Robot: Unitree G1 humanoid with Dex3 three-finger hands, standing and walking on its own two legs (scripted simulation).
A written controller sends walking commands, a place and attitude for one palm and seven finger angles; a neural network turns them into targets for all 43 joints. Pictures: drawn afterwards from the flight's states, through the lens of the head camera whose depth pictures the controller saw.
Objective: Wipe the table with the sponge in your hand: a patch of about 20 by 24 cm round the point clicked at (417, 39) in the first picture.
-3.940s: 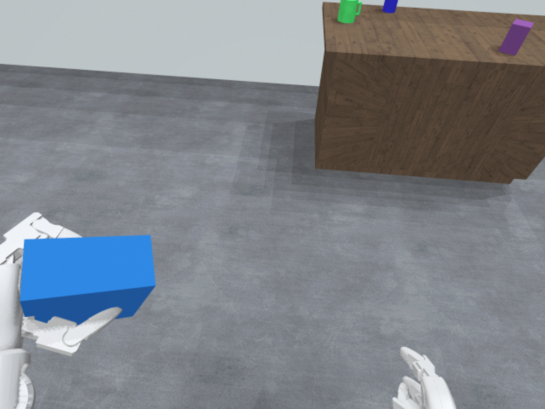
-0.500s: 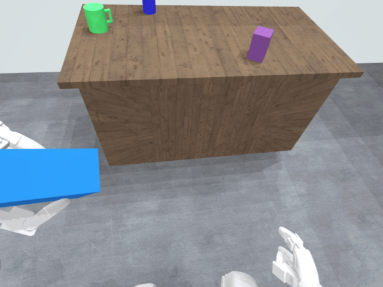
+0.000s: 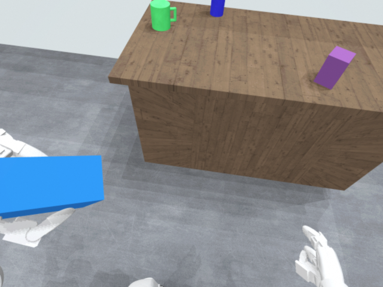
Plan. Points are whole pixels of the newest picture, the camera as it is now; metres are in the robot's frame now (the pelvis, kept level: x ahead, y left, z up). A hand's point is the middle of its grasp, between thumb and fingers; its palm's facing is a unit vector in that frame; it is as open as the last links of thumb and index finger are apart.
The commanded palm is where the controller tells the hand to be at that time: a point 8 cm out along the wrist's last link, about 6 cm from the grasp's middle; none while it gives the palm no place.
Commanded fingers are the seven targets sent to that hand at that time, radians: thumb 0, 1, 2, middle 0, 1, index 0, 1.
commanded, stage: turn to face it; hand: left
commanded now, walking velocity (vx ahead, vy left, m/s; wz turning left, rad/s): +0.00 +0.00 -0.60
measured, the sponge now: (61, 187) +0.23 +0.20 +0.17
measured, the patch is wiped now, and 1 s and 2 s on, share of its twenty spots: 0.00 0.00 0.00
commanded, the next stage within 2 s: take the last steps up to it in 1.06 s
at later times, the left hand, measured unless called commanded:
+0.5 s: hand (84, 181) +0.24 +0.17 +0.17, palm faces +0.35 -0.86 -0.37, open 10.1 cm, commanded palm +0.18 +0.22 +0.19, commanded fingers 0.00 0.10 1.30 -1.20 -1.60 -1.20 -1.60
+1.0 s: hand (150, 190) +0.23 +0.08 +0.18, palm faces +0.05 -0.87 -0.48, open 10.1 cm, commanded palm +0.19 +0.13 +0.19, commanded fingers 0.00 0.10 1.30 -1.20 -1.60 -1.20 -1.60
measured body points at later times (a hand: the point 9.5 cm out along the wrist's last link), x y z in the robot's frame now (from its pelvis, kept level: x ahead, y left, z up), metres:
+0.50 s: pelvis -0.01 -0.04 +0.01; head +0.00 -0.06 +0.46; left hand +0.21 +0.22 +0.19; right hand +0.17 -0.27 -0.08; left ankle +0.00 +0.10 -0.67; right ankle +0.04 -0.12 -0.72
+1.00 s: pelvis -0.07 -0.06 +0.00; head -0.05 -0.08 +0.45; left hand +0.22 +0.13 +0.20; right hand +0.00 -0.31 -0.09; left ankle -0.01 +0.10 -0.72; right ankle -0.08 -0.17 -0.72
